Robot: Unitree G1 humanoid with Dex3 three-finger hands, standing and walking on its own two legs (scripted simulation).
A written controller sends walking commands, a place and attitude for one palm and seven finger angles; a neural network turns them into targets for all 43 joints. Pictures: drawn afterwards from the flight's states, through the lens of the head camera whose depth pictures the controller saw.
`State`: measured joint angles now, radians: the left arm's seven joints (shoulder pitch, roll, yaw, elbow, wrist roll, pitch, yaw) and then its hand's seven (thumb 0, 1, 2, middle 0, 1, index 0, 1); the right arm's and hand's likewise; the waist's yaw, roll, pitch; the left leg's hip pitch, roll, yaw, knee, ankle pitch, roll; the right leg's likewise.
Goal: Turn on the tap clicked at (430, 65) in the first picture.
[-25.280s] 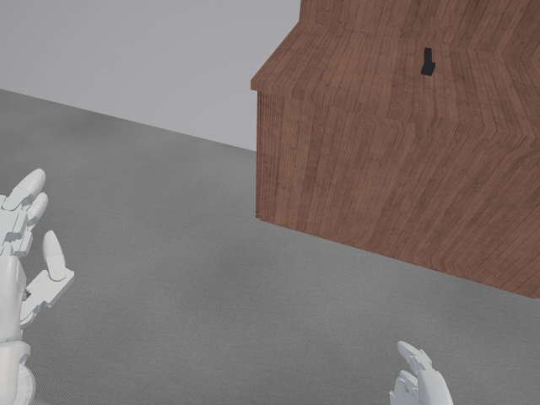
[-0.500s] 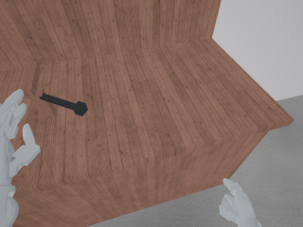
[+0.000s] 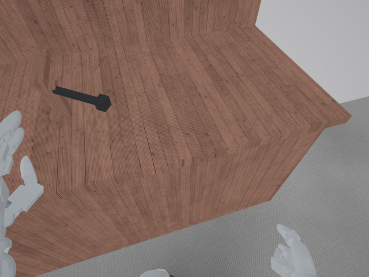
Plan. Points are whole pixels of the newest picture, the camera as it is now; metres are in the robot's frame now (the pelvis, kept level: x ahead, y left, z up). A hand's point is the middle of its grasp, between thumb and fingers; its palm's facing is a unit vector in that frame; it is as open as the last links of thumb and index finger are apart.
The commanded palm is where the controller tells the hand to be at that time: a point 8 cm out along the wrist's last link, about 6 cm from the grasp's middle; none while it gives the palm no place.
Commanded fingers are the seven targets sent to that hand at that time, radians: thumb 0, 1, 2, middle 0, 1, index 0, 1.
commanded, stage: step back with the hand held close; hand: left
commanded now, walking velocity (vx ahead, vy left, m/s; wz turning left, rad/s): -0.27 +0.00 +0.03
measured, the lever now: (102, 102) +0.46 +0.24 +0.10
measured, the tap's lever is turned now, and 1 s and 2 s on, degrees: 53 53 53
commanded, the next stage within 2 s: stop stepping back and stand still in 0.64 s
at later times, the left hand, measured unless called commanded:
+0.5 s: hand (39, 221) +0.17 +0.22 +0.16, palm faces +0.30 -0.88 -0.37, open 7.4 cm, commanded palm +0.10 +0.28 +0.19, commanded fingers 0.00 0.90 0.90 -0.20 -0.30 -0.20 -0.30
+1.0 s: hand out of the picture +0.03 +0.21 +0.16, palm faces +0.33 -0.86 -0.38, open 7.4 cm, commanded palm -0.02 +0.26 +0.19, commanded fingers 0.00 0.90 0.90 -0.20 -0.30 -0.20 -0.30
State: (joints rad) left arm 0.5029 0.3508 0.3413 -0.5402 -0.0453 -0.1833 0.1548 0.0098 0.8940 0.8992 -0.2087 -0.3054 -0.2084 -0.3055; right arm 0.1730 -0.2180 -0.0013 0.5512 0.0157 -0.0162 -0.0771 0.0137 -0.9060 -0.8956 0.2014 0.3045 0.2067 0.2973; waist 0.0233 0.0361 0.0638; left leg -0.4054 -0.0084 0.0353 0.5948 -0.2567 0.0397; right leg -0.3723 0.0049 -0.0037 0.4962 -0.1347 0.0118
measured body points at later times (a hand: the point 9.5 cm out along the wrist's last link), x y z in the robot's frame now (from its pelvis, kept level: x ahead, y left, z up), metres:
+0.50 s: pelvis -0.05 +0.00 +0.00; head -0.01 +0.02 +0.45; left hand +0.14 +0.26 +0.18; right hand +0.13 -0.24 -0.08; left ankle -0.06 +0.11 -0.72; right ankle -0.04 -0.13 -0.73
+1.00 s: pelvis -0.18 -0.02 +0.01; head -0.17 -0.02 +0.46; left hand +0.01 +0.25 +0.18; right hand -0.03 -0.26 -0.08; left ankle -0.17 +0.10 -0.67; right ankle -0.14 -0.13 -0.73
